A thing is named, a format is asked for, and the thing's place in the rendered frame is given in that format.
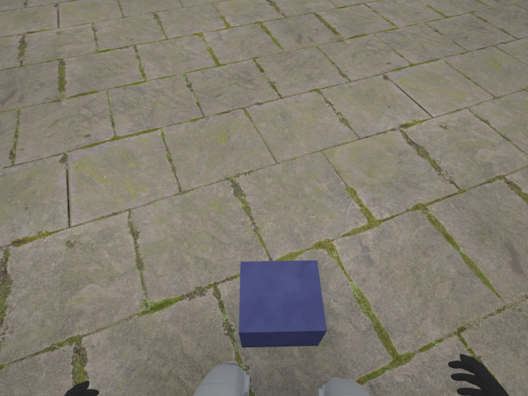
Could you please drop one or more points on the carton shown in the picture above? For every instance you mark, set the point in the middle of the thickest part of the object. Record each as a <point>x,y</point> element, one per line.
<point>281,304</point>

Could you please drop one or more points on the robot left thigh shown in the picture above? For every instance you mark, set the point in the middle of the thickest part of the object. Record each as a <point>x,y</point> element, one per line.
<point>225,380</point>

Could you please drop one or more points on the robot right thigh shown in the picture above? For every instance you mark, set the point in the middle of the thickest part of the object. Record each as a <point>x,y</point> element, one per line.
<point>342,387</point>

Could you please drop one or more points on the robot thigh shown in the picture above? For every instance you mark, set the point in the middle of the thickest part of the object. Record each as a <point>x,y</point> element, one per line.
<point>225,380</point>
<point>342,387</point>

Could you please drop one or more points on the right robot hand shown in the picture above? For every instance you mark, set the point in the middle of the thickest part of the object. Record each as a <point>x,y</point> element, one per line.
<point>482,378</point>

